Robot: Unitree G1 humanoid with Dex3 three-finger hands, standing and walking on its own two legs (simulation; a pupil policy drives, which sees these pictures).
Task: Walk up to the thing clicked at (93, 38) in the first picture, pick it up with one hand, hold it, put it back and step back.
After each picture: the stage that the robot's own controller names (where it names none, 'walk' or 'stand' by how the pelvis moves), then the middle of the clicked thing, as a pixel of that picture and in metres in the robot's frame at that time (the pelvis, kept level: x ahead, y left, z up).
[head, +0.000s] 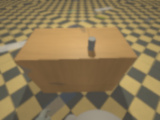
stand; (91, 44) +0.65 +0.01 +0.05
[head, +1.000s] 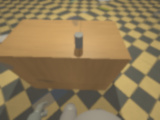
rise first; (78, 40) +0.58 +0.12 +0.09
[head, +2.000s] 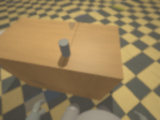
rise first; (65, 48) +0.46 +0.20 +0.09
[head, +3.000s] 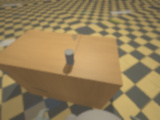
stand; (69, 57) +0.46 +0.18 +0.06
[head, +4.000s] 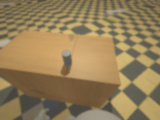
stand; (67, 58) +0.45 +0.19 +0.05
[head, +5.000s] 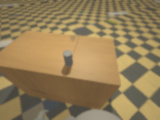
stand; (68, 58) +0.46 +0.18 +0.05
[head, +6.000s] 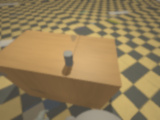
stand; (68, 58) +0.45 +0.18 +0.05
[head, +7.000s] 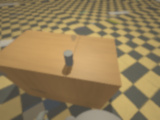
rise first; (68, 58) +0.46 +0.18 +0.05
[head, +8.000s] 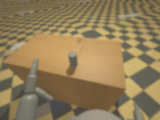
rise first; (73, 59) +0.46 +0.18 +0.06
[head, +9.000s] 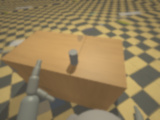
go down; (73, 57) +0.46 +0.18 +0.06
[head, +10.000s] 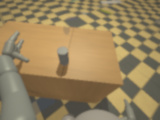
go down; (63, 56) +0.43 +0.17 +0.08
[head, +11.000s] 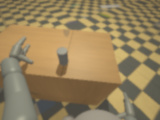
close in; (63, 56) +0.44 +0.17 +0.08
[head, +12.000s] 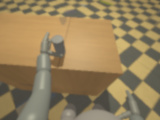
close in; (59, 46) +0.48 +0.18 +0.12
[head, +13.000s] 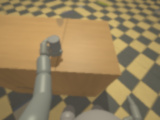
lift; (55, 46) +0.48 +0.19 +0.12
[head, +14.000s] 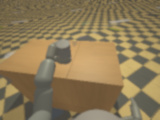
lift; (64, 52) +0.32 +0.14 +0.27
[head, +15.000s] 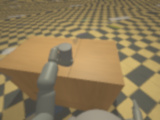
hold; (66, 55) +0.33 +0.15 +0.24
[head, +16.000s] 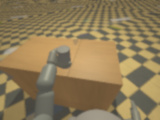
hold; (64, 57) +0.33 +0.16 +0.22
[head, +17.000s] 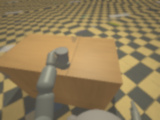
crouch; (62, 58) +0.34 +0.17 +0.20
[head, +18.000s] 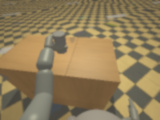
crouch; (60, 42) +0.41 +0.18 +0.25
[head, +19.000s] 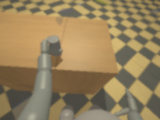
lower; (55, 46) +0.48 +0.19 +0.10
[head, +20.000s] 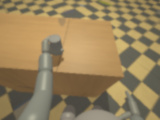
lower; (56, 45) +0.48 +0.19 +0.12
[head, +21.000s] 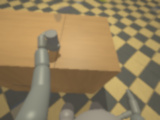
lower; (53, 41) +0.50 +0.20 +0.13
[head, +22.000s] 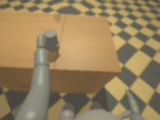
lower; (52, 41) +0.50 +0.20 +0.12
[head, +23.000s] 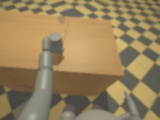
loosen; (57, 44) +0.48 +0.19 +0.12
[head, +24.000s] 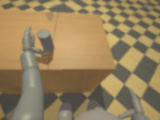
sink last; (46, 41) +0.50 +0.20 +0.13
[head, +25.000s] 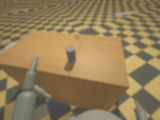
sink last; (71, 54) +0.47 +0.18 +0.10
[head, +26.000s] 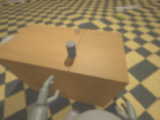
stand; (71, 49) +0.49 +0.18 +0.10
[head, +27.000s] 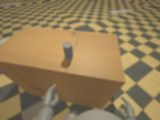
stand; (68, 51) +0.49 +0.18 +0.11
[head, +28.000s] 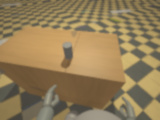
stand; (68, 51) +0.49 +0.18 +0.11
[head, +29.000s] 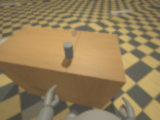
stand; (68, 50) +0.49 +0.18 +0.11
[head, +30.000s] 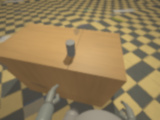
stand; (70, 48) +0.50 +0.18 +0.11
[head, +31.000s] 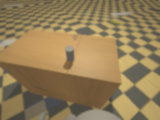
stand; (70, 54) +0.51 +0.18 +0.05
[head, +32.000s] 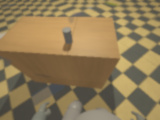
walk; (67, 36) +0.62 +0.20 +0.08
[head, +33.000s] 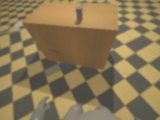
walk; (79, 13) +0.98 +0.17 +0.08
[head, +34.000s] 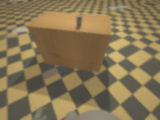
stand; (79, 20) +1.07 +0.17 +0.07
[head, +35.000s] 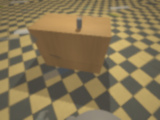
stand; (79, 23) +1.06 +0.17 +0.05
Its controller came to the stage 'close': yes
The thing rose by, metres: 0.19
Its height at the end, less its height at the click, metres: +0.00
